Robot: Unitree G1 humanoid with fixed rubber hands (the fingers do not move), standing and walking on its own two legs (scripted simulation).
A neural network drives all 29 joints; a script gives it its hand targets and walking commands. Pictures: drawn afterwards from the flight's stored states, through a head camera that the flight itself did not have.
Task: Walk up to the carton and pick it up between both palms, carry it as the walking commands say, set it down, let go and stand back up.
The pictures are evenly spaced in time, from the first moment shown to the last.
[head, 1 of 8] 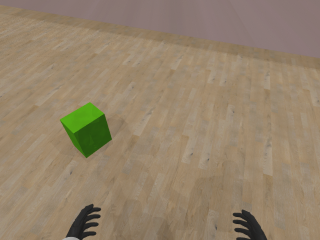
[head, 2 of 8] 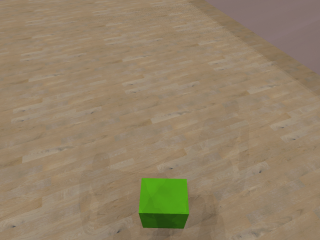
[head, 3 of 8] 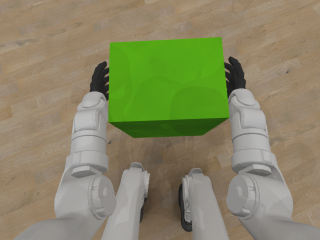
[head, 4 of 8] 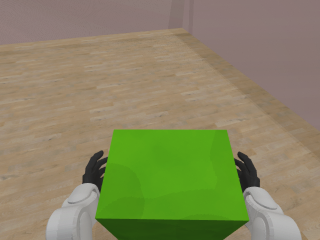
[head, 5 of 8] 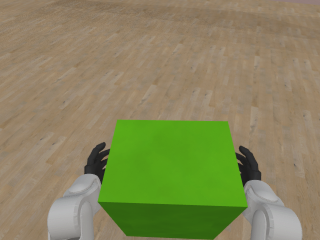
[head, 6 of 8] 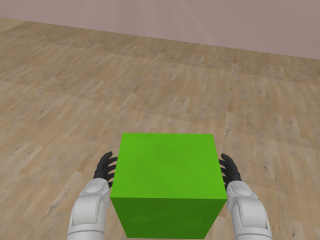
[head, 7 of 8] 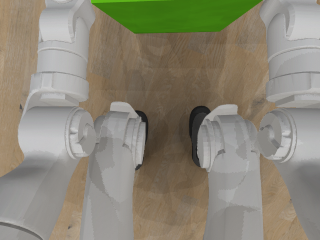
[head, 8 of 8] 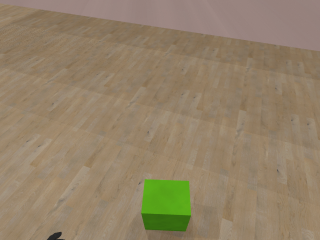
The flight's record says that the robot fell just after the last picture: no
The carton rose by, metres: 0.67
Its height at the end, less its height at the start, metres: +0.00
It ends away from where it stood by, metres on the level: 3.96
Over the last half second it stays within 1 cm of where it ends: yes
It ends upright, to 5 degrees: yes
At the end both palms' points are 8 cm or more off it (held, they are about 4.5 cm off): yes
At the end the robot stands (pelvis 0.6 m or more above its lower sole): yes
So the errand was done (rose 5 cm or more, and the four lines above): yes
